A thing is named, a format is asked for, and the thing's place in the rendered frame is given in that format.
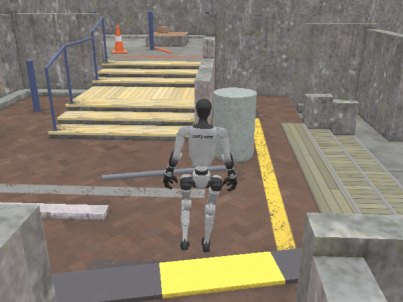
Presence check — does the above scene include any left robot upper arm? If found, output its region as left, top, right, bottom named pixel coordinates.
left=172, top=126, right=190, bottom=160

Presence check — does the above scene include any left robot forearm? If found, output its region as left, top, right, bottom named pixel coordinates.
left=165, top=151, right=178, bottom=177

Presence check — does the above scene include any right robot hand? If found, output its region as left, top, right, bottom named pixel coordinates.
left=223, top=177, right=237, bottom=191

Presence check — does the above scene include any humanoid robot torso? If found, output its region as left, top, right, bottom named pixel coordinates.
left=188, top=123, right=217, bottom=189

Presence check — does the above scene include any robot right foot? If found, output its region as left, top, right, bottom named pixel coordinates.
left=201, top=237, right=210, bottom=252

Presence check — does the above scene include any right robot upper arm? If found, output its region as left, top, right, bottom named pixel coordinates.
left=216, top=127, right=231, bottom=162

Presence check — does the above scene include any left robot hand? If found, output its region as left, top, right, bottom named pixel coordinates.
left=163, top=175, right=178, bottom=189

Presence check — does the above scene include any right robot forearm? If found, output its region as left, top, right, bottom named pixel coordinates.
left=225, top=153, right=236, bottom=179

